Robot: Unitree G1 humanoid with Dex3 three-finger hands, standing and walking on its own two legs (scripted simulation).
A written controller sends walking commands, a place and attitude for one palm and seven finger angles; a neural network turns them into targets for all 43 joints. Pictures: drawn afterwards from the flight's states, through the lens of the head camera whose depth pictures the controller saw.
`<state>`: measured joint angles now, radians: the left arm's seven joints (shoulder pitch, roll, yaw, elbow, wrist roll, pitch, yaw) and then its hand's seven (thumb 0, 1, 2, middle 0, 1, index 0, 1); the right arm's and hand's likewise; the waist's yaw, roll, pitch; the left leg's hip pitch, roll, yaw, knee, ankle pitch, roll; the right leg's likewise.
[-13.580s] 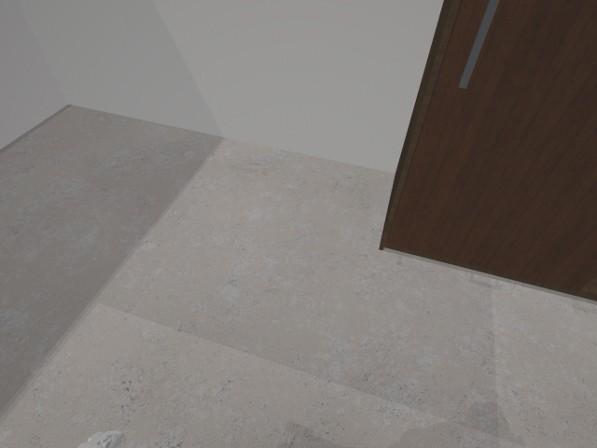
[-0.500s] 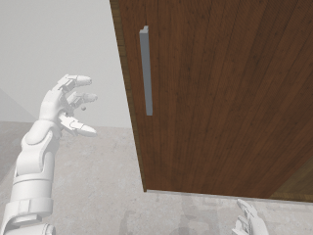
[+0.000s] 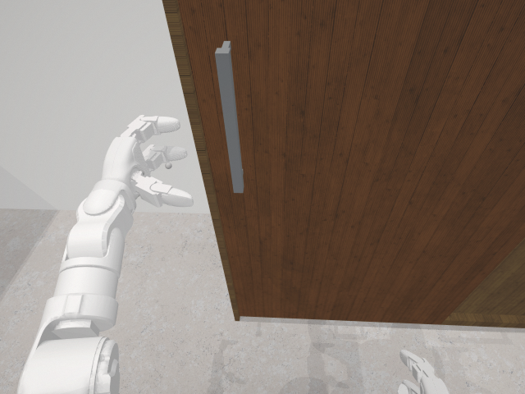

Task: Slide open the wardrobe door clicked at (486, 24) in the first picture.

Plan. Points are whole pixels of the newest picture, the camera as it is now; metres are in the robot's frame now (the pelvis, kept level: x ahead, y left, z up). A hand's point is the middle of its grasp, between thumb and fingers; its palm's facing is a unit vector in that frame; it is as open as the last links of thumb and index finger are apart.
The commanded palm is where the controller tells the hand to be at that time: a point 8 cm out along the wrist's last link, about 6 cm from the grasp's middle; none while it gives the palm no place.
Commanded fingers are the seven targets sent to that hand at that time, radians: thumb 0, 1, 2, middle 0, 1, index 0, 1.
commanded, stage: move the hooked fingers beside the handle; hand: left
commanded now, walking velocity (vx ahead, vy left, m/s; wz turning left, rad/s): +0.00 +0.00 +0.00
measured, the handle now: (233, 126) +0.51 +0.08 +0.16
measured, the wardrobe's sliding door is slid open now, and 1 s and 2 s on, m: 0.00 0.00 0.00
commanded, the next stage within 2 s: feel for the door with the fingertips in 1.18 s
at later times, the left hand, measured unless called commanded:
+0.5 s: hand (199, 146) +0.45 +0.13 +0.16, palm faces -0.01 -1.00 +0.03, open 14.0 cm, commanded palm +0.42 +0.19 +0.17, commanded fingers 0.00 -0.50 0.30 -0.30 -1.20 -0.30 -1.20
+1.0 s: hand (191, 148) +0.44 +0.14 +0.17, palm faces -0.02 -1.00 +0.02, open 14.0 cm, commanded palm +0.41 +0.19 +0.17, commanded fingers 0.00 -0.50 0.30 -0.30 -1.20 -0.30 -1.20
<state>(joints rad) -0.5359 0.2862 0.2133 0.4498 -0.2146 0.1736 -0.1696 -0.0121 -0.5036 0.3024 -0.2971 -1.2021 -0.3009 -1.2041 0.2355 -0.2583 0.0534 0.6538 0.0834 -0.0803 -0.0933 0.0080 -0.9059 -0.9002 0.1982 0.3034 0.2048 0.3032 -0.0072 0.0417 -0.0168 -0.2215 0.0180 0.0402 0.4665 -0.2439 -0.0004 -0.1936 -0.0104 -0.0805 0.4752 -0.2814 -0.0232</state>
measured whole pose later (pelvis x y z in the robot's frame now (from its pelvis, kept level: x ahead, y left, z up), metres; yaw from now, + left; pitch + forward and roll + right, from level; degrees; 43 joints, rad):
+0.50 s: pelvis +0.00 +0.00 +0.00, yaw -1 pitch +3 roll +0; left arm -0.76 0.26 0.24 0.79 -0.16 0.01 -0.09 -0.01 -0.50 0.30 -0.30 -1.20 -0.30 -1.20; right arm 0.32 -0.26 0.03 0.69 0.06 -0.06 -0.07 0.01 -0.91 -0.90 0.20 0.30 0.20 0.30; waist -0.06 0.03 -0.02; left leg -0.28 0.03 0.06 0.48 -0.25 0.00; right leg -0.27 0.00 -0.06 0.50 -0.28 -0.02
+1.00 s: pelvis +0.00 +0.01 +0.00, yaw -1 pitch +2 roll +0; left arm -0.74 0.25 0.21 0.76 -0.16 -0.03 -0.09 -0.01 -0.50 0.30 -0.30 -1.20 -0.30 -1.20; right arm 0.29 -0.25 0.03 0.67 0.06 -0.07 -0.07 0.01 -0.91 -0.90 0.20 0.30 0.20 0.30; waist -0.04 0.03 -0.03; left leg -0.29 0.02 0.06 0.50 -0.25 0.01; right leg -0.27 -0.01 -0.06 0.50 -0.27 -0.02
